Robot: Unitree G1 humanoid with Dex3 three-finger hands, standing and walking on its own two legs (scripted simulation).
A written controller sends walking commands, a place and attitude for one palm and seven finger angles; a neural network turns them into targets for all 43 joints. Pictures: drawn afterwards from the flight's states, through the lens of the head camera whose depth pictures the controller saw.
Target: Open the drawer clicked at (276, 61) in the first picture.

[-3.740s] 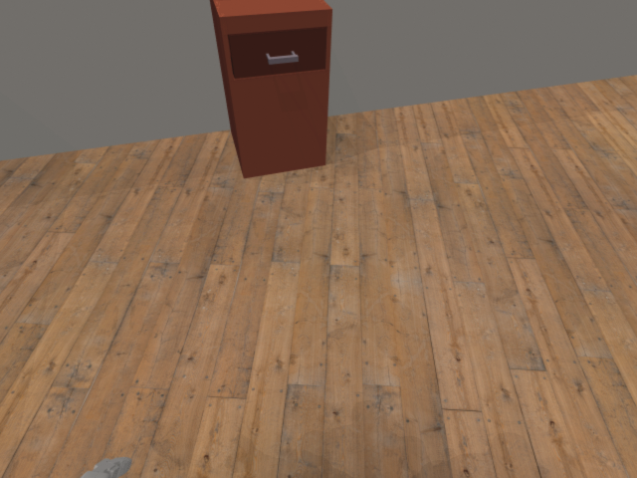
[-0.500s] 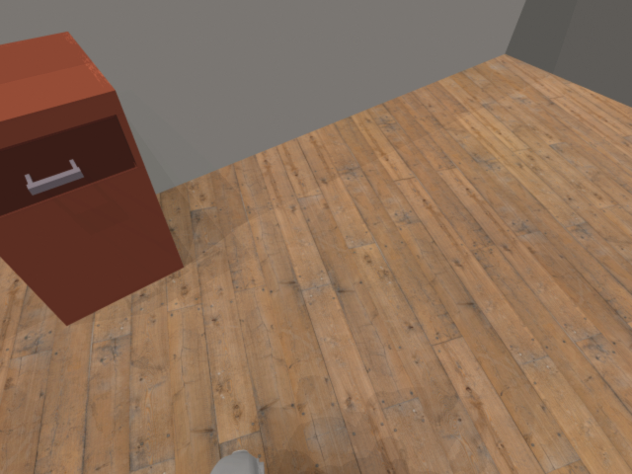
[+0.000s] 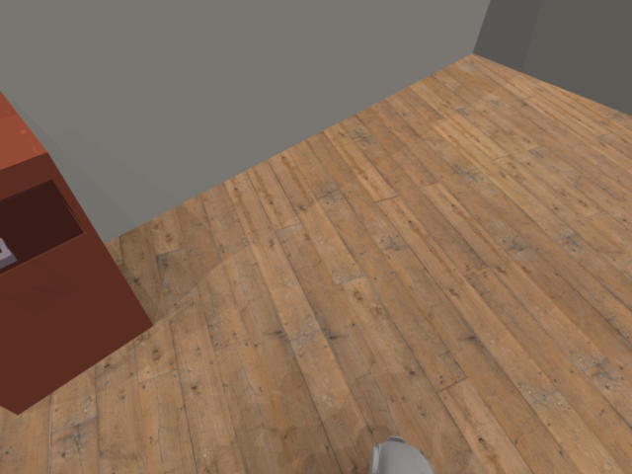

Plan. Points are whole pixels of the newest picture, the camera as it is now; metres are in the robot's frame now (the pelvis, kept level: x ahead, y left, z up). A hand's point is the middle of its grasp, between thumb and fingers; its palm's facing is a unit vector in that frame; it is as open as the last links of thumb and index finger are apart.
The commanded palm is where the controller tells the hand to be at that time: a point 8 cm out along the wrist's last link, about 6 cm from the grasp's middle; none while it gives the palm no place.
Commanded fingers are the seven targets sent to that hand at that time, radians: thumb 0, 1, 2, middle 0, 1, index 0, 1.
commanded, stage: turn to face it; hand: left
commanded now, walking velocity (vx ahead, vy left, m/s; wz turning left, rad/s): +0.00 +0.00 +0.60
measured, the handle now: out of the picture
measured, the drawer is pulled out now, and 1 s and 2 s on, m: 0.00 0.00 0.00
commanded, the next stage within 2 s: take the last steps up to it in 1.32 s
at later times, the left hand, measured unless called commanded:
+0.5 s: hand (210, 449) +0.19 +0.17 -0.18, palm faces +0.22 -0.96 -0.16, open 7.3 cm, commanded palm none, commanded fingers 0.00 0.90 0.90 -0.20 -0.30 -0.20 -0.30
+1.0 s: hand out of the picture +0.11 +0.19 -0.15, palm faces +0.48 -0.82 -0.31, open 7.4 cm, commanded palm none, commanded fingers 0.00 0.90 0.90 -0.20 -0.30 -0.20 -0.30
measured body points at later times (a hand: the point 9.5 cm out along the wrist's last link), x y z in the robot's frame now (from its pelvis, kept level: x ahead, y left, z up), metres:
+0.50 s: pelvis +0.10 -0.02 -0.02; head +0.11 +0.01 +0.43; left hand +0.17 +0.22 -0.17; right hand +0.20 -0.26 -0.15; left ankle +0.11 +0.09 -0.73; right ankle +0.18 -0.14 -0.74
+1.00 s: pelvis +0.11 -0.05 -0.01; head +0.14 -0.06 +0.43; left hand +0.08 +0.24 -0.13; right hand +0.28 -0.25 -0.17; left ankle +0.11 +0.09 -0.74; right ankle +0.17 -0.16 -0.74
